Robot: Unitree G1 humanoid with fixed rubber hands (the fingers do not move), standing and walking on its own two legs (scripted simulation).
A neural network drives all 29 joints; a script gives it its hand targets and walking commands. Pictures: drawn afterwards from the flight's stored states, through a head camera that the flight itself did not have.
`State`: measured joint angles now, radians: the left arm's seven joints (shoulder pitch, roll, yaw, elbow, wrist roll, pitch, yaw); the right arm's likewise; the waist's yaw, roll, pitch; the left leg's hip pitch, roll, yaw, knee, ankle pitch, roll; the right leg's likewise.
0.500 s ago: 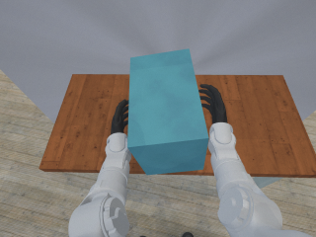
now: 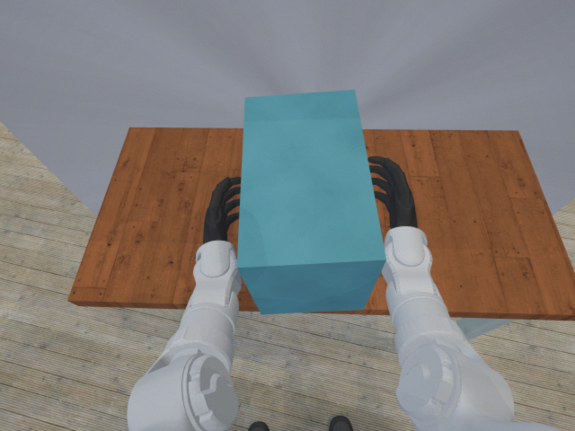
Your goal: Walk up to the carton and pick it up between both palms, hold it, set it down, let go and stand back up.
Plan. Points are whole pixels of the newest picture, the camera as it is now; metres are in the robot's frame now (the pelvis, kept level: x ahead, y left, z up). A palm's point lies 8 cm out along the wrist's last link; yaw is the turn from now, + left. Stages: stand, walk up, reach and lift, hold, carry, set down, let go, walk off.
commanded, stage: set down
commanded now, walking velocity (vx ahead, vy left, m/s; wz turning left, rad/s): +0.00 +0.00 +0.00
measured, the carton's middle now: (306, 206) +0.45 -0.01 -0.03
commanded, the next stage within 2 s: none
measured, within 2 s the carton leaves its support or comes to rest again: neither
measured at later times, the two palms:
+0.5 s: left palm (220, 232) +0.39 +0.12 +0.00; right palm (400, 218) +0.40 -0.14 +0.01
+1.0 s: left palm (211, 221) +0.42 +0.14 -0.02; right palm (393, 212) +0.43 -0.14 -0.02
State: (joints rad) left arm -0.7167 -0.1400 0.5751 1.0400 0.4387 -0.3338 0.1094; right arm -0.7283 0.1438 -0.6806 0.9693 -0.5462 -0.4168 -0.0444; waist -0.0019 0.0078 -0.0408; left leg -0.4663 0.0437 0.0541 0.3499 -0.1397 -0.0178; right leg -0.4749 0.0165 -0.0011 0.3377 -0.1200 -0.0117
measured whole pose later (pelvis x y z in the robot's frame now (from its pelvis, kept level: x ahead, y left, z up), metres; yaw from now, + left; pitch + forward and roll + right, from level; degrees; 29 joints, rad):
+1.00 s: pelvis +0.00 +0.01 -0.02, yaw -3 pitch +24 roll -2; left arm -0.86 0.00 0.29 1.30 0.11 -0.39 0.18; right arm -0.84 -0.11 -0.13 1.27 0.02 -0.42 -0.12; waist 0.06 0.05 -0.17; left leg -0.75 0.08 0.07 0.59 -0.25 -0.02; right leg -0.74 0.05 0.02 0.50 -0.17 0.00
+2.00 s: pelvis -0.05 -0.01 -0.03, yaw +3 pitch +6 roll +0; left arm -0.32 0.09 -0.03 0.95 -0.14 -0.38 0.15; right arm -0.38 -0.06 -0.04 1.01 0.10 -0.40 -0.09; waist -0.01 -0.01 -0.06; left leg -0.54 0.04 -0.01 0.69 -0.26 -0.03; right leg -0.53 0.00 -0.06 0.68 -0.26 -0.03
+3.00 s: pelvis +0.00 +0.01 +0.00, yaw -1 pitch -6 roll +1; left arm 0.26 0.17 -0.10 0.37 -0.12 -0.18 0.13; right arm 0.24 -0.12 -0.01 0.50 0.13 -0.31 0.01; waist 0.05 -0.03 0.10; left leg -0.05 0.02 0.08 0.37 -0.21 -0.01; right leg -0.09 0.00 0.03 0.41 -0.22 0.00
